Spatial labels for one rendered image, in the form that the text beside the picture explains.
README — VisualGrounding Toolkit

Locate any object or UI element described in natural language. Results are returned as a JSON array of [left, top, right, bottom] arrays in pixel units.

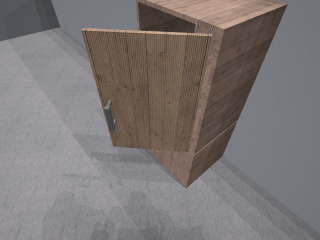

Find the cupboard door
[[81, 28, 213, 152]]

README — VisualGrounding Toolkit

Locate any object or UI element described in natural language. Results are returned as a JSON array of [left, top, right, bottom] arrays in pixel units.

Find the handle
[[104, 100, 116, 132]]

